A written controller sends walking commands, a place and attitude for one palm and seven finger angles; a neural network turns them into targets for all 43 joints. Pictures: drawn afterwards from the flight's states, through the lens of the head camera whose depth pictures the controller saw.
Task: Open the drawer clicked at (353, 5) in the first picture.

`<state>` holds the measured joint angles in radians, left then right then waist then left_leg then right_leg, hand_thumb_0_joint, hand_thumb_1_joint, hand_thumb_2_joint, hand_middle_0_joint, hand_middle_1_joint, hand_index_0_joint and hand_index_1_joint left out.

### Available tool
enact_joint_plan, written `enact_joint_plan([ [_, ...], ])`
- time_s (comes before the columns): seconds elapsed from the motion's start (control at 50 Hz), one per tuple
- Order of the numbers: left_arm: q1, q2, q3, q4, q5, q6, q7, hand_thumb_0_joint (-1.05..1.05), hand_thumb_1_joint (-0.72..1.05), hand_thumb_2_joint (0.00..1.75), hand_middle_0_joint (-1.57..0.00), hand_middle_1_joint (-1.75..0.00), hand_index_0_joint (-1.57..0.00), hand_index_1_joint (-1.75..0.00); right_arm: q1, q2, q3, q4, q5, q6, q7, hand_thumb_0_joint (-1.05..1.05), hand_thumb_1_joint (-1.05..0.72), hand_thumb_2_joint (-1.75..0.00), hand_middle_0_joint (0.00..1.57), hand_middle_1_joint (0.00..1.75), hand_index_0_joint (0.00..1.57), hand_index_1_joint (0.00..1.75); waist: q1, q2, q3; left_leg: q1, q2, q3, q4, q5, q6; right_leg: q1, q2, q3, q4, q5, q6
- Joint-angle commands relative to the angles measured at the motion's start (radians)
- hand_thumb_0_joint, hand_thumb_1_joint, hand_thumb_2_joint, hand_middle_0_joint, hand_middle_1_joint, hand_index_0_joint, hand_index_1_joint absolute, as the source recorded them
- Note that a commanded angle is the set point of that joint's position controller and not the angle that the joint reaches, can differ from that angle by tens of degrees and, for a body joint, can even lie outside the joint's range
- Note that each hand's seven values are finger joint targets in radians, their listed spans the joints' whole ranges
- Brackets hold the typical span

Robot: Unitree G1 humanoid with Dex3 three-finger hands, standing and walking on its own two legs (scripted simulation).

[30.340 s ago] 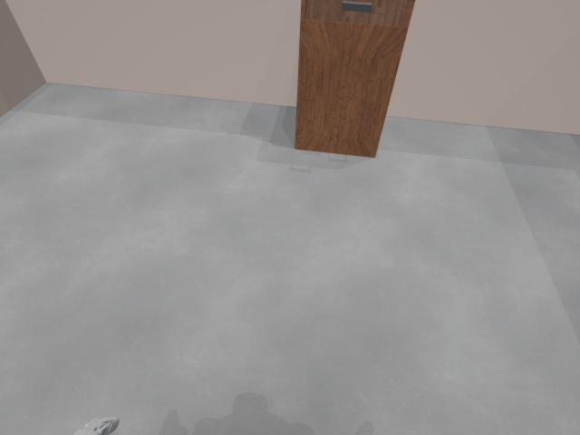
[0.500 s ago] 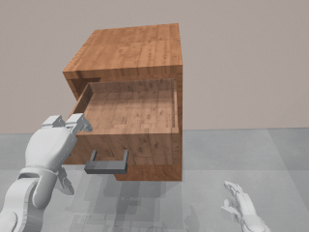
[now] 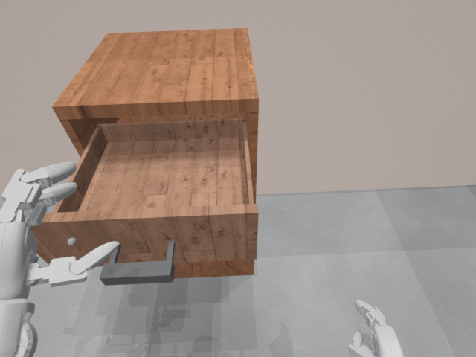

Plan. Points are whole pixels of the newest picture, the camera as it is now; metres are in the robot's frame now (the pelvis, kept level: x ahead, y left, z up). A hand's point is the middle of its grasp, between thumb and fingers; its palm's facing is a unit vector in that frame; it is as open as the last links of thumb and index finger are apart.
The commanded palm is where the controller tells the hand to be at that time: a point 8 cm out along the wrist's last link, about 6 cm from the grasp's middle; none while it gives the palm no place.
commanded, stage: draw the hand back to the body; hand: left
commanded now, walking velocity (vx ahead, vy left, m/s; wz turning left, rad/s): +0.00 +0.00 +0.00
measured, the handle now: (141, 260) +0.27 +0.21 +0.01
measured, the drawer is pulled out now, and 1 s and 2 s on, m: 0.29 0.29 0.29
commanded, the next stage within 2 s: step back with the hand held close in 0.50 s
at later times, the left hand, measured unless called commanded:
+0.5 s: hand (53, 258) +0.18 +0.24 +0.18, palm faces +0.43 -0.81 -0.39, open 7.6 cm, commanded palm +0.12 +0.28 +0.19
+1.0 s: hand (24, 286) +0.15 +0.26 +0.17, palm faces +0.30 -0.80 -0.52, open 7.4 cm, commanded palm +0.09 +0.30 +0.19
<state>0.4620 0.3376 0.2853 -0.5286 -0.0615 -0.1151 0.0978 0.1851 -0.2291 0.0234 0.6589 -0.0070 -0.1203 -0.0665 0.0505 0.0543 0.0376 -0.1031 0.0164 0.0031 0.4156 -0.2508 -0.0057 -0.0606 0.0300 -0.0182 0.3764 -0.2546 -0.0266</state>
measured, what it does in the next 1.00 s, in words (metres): stands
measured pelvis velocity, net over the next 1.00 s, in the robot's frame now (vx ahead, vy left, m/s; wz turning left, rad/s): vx -0.04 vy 0.02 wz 0.01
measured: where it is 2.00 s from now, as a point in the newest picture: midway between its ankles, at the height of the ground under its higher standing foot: outside the picture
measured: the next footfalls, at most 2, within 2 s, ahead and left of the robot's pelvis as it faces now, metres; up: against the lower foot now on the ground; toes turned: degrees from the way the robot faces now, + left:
right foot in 1.66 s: -0.21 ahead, -0.09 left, +0.00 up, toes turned -4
left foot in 1.86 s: -0.11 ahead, +0.09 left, +0.00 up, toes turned -2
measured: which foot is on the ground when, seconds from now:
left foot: down 0.00-1.00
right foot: down 0.00-1.00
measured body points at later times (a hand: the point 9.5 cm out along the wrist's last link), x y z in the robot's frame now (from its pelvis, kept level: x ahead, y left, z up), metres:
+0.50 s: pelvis +0.00 +0.00 +0.00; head -0.02 -0.03 +0.45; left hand +0.15 +0.28 +0.20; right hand +0.21 -0.21 -0.08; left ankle -0.01 +0.12 -0.74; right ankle -0.03 -0.10 -0.74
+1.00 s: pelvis -0.04 +0.02 +0.00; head -0.02 +0.03 +0.44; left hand +0.12 +0.30 +0.20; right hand +0.15 -0.22 -0.08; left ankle -0.01 +0.12 -0.74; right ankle -0.03 -0.10 -0.74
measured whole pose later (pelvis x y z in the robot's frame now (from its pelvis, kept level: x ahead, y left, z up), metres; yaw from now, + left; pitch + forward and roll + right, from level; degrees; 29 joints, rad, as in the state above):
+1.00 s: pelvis -0.04 +0.02 +0.00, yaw +0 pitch +2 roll -1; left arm 0.65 0.44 0.39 -0.65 -0.06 -0.16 0.10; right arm 0.16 -0.24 -0.02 0.55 0.02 -0.03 -0.08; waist 0.01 0.02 0.02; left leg -0.31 -0.01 0.01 0.48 -0.20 0.03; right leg -0.27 0.00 -0.02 0.44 -0.21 0.01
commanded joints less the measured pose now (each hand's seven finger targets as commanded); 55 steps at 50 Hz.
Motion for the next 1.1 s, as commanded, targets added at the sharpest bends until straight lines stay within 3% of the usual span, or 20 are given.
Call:
enact_joint_plan([
  [0.0, -0.017, 0.165, 0.137, -0.224, -0.004, -0.064, 0.021, 0.0, 0.41, 0.69, -0.24, -0.62, -0.24, -0.62, -0.157, -0.087, -0.04, -0.185, 0.002, -0.056, -0.004, 0.0, -0.9, -0.9, 0.2, 0.3, 0.2, 0.3, 0.021, -0.02, -0.167, 0.063, 0.008, 0.016, -0.012, 0.366, 0.018, 0.013, -0.027, -0.014, -0.028, 0.36, 0.011],
  [0.06, -0.023, 0.175, 0.152, -0.22, -0.005, -0.058, 0.023, 0.0, 0.51, 0.74, -0.23, -0.55, -0.23, -0.55, -0.159, -0.084, -0.04, -0.18, 0.004, -0.052, -0.007, 0.0, -0.9, -0.9, 0.2, 0.3, 0.2, 0.3, 0.017, 0.015, -0.132, 0.056, 0.002, 0.022, -0.014, 0.344, 0.013, -0.009, -0.024, -0.012, -0.044, 0.347, 0.012],
  [0.1, -0.017, 0.172, 0.157, -0.198, -0.008, -0.055, 0.024, 0.0, 0.58, 0.76, -0.22, -0.5, -0.22, -0.5, -0.158, -0.082, -0.042, -0.181, 0.007, -0.046, -0.008, 0.0, -0.9, -0.9, 0.2, 0.3, 0.2, 0.3, 0.015, -0.012, -0.113, 0.049, 0.003, 0.018, -0.02, 0.321, 0.015, -0.021, -0.023, -0.013, -0.049, 0.322, 0.013],
  [0.28, -0.045, 0.159, 0.137, -0.185, -0.006, -0.042, 0.021, 0.0, 0.9, 0.9, -0.2, -0.3, -0.2, -0.3, -0.159, -0.083, -0.038, -0.181, 0.003, -0.044, -0.012, 0.0, -0.9, -0.9, 0.2, 0.3, 0.2, 0.3, 0.011, -0.004, -0.095, 0.058, -0.002, 0.014, -0.028, 0.288, 0.018, -0.037, -0.021, -0.013, -0.067, 0.283, 0.016],
  [0.38, -0.05, 0.168, 0.147, -0.185, -0.007, -0.039, 0.024, 0.0, 0.9, 0.9, -0.2, -0.3, -0.2, -0.3, -0.163, -0.078, -0.034, -0.181, 0.001, -0.043, -0.015, 0.0, -0.9, -0.9, 0.2, 0.3, 0.2, 0.3, 0.013, -0.018, -0.093, 0.053, -0.004, 0.011, -0.031, 0.263, 0.017, -0.035, -0.021, -0.009, -0.075, 0.265, 0.016],
  [0.44, -0.067, 0.181, 0.154, -0.219, -0.006, -0.041, 0.027, 0.0, 0.9, 0.9, -0.2, -0.3, -0.2, -0.3, -0.168, -0.082, -0.035, -0.181, 0.003, -0.048, -0.015, 0.0, -0.9, -0.9, 0.2, 0.3, 0.2, 0.3, 0.015, 0.055, -0.103, 0.062, -0.008, 0.012, -0.029, 0.268, 0.012, -0.032, -0.021, -0.002, -0.082, 0.266, 0.01],
  [0.5, -0.042, 0.162, 0.142, -0.198, -0.007, -0.039, 0.026, 0.0, 0.9, 0.9, -0.2, -0.3, -0.2, -0.3, -0.164, -0.076, -0.033, -0.182, 0.003, -0.047, -0.014, 0.0, -0.9, -0.9, 0.2, 0.3, 0.2, 0.3, 0.014, 0.009, -0.098, 0.056, -0.004, 0.008, -0.033, 0.269, 0.015, -0.03, -0.021, -0.009, -0.074, 0.263, 0.013],
  [0.54, -0.052, 0.169, 0.146, -0.206, -0.007, -0.04, 0.024, 0.0, 0.9, 0.9, -0.2, -0.3, -0.2, -0.3, -0.167, -0.081, -0.036, -0.18, 0.002, -0.049, -0.013, 0.0, -0.9, -0.9, 0.2, 0.3, 0.2, 0.3, 0.014, 0.027, -0.089, 0.057, -0.005, 0.008, -0.035, 0.26, 0.011, -0.036, -0.017, -0.008, -0.086, 0.253, 0.011],
  [0.58, -0.04, 0.164, 0.147, -0.18, -0.009, -0.039, 0.024, 0.0, 0.9, 0.9, -0.2, -0.3, -0.2, -0.3, -0.167, -0.078, -0.035, -0.18, 0.003, -0.047, -0.013, 0.0, -0.9, -0.9, 0.2, 0.3, 0.2, 0.3, 0.015, -0.018, -0.073, 0.042, -0.002, 0.005, -0.043, 0.234, 0.013, -0.041, -0.019, -0.011, -0.085, 0.225, 0.015],
  [0.6, -0.081, 0.274, 0.265, -0.221, -0.012, -0.07, 0.021, 0.0, 0.9, 0.9, -0.2, -0.3, -0.2, -0.3, -0.152, -0.114, -0.044, -0.227, 0.016, -0.021, -0.008, 0.0, -0.9, -0.9, 0.2, 0.3, 0.2, 0.3, -0.021, -0.059, -0.009, -0.038, 0.008, -0.026, 0.005, 0.188, 0.034, -0.18, -0.072, 0.076, -0.135, 0.244, 0.016],
  [0.62, -0.002, 0.215, 0.221, -0.145, -0.009, -0.075, 0.011, 0.0, 0.9, 0.9, -0.2, -0.3, -0.2, -0.3, -0.157, -0.1, -0.046, -0.208, 0.013, -0.004, -0.006, 0.0, -0.9, -0.9, 0.2, 0.3, 0.2, 0.3, -0.023, -0.101, -0.03, -0.033, 0.002, -0.031, 0.031, 0.164, 0.035, -0.192, -0.097, 0.079, -0.146, 0.235, 0.012],
  [0.64, -0.014, 0.233, 0.223, -0.178, -0.007, -0.083, 0.008, 0.0, 0.9, 0.9, -0.2, -0.3, -0.2, -0.3, -0.162, -0.105, -0.049, -0.217, 0.011, 0.002, -0.005, 0.0, -0.9, -0.9, 0.2, 0.3, 0.2, 0.3, -0.022, -0.095, -0.029, -0.03, -0.006, -0.026, 0.044, 0.161, 0.033, -0.206, -0.106, 0.091, -0.156, 0.26, 0.005],
  [0.7, 0.073, 0.175, 0.173, -0.167, -0.003, -0.094, 0.007, 0.0, 0.9, 0.9, -0.2, -0.3, -0.2, -0.3, -0.146, -0.106, -0.053, -0.224, 0.016, 0.013, -0.001, 0.0, -0.9, -0.9, 0.2, 0.3, 0.2, 0.3, -0.03, -0.059, -0.108, -0.043, -0.005, -0.021, 0.071, 0.192, 0.031, -0.186, -0.132, 0.095, -0.121, 0.267, -0.002],
  [0.74, 0.09, 0.201, 0.19, -0.237, -0.004, -0.106, 0.012, 0.0, 0.9, 0.9, -0.2, -0.3, -0.2, -0.3, -0.146, -0.115, -0.059, -0.237, 0.015, 0.017, -0.003, 0.0, -0.9, -0.9, 0.2, 0.3, 0.2, 0.3, -0.03, -0.012, -0.17, -0.041, 0.006, -0.026, 0.056, 0.291, 0.029, -0.143, -0.118, 0.065, -0.07, 0.347, 0.003],
  [0.8, 0.152, 0.223, 0.221, -0.281, -0.004, -0.105, 0.022, 0.0, 0.9, 0.9, -0.2, -0.3, -0.2, -0.3, -0.132, -0.12, -0.073, -0.258, 0.02, 0.032, -0.006, 0.0, -0.9, -0.9, 0.2, 0.3, 0.2, 0.3, -0.028, -0.018, -0.243, -0.046, 0.028, -0.036, 0.048, 0.416, 0.03, -0.093, -0.093, 0.031, -0.001, 0.403, 0.019],
  [0.84, 0.16, 0.26, 0.256, -0.32, -0.007, -0.106, 0.031, 0.0, 0.9, 0.9, -0.2, -0.3, -0.2, -0.3, -0.135, -0.122, -0.077, -0.265, 0.021, 0.04, -0.01, 0.0, -0.9, -0.9, 0.2, 0.3, 0.2, 0.3, -0.027, -0.01, -0.267, -0.057, 0.034, -0.04, 0.051, 0.45, 0.028, -0.082, -0.088, 0.025, 0.026, 0.423, 0.02],
  [0.9, 0.195, 0.247, 0.256, -0.325, -0.008, -0.108, 0.036, 0.0, 0.9, 0.9, -0.2, -0.3, -0.2, -0.3, -0.122, -0.119, -0.083, -0.278, 0.024, 0.046, -0.015, 0.0, -0.9, -0.9, 0.2, 0.3, 0.2, 0.3, -0.03, 0.007, -0.261, -0.092, 0.051, -0.055, 0.035, 0.458, 0.033, -0.083, -0.068, 0.013, 0.066, 0.384, 0.027],
  [0.94, 0.196, 0.257, 0.27, -0.329, -0.007, -0.109, 0.042, 0.0, 0.9, 0.9, -0.2, -0.3, -0.2, -0.3, -0.123, -0.126, -0.086, -0.276, 0.021, 0.044, -0.017, 0.0, -0.9, -0.9, 0.2, 0.3, 0.2, 0.3, -0.028, 0.048, -0.249, -0.135, 0.069, -0.073, 0.006, 0.432, 0.038, -0.074, -0.051, 0.003, 0.099, 0.321, 0.03],
  [0.98, 0.2, 0.235, 0.257, -0.303, -0.006, -0.109, 0.042, 0.0, 0.9, 0.9, -0.2, -0.3, -0.2, -0.3, -0.116, -0.125, -0.084, -0.279, 0.021, 0.04, -0.015, 0.0, -0.9, -0.9, 0.2, 0.3, 0.2, 0.3, -0.029, 0.039, -0.216, -0.205, 0.093, -0.091, -0.025, 0.365, 0.049, -0.073, -0.04, -0.001, 0.142, 0.235, 0.034],
  [1.08, 0.157, 0.209, 0.248, -0.28, 0.012, -0.119, 0.049, 0.0, 0.9, 0.9, -0.2, -0.3, -0.2, -0.3, -0.106, -0.134, -0.078, -0.276, 0.015, 0.014, -0.011, 0.0, -0.9, -0.9, 0.2, 0.3, 0.2, 0.3, -0.034, 0.069, -0.132, -0.47, 0.136, -0.122, -0.102, -0.03, 0.086, -0.014, -0.028, 0.019, 0.234, 0.088, 0.037],
])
